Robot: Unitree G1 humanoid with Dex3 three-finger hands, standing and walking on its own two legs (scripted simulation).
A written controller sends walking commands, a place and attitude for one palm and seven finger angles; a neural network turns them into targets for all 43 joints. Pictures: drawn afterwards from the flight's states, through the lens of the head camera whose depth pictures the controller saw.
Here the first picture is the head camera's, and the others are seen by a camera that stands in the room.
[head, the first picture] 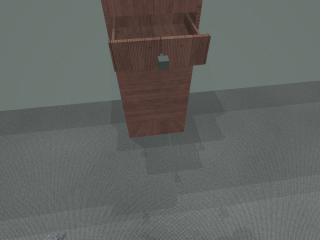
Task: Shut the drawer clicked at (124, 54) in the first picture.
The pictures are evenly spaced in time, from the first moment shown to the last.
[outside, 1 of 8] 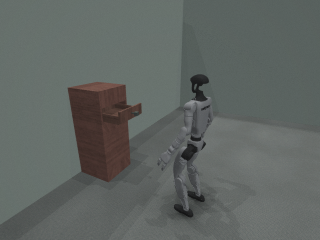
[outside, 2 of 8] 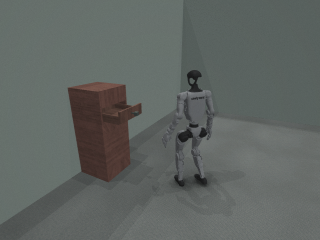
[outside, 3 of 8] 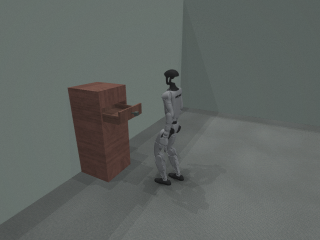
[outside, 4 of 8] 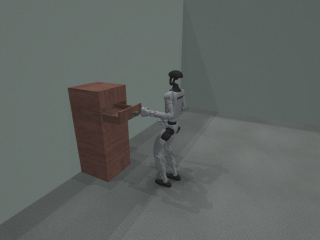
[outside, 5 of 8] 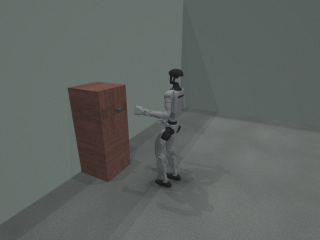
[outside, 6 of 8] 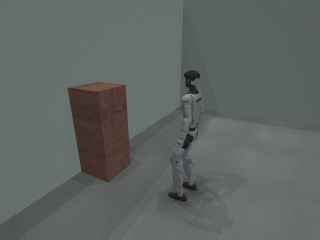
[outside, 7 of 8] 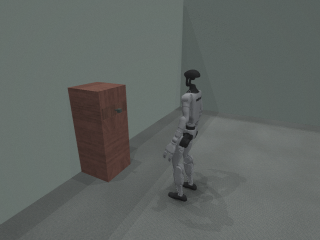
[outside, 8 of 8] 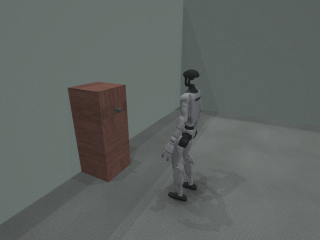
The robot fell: no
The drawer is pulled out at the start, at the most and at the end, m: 0.23 0.23 0.00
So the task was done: yes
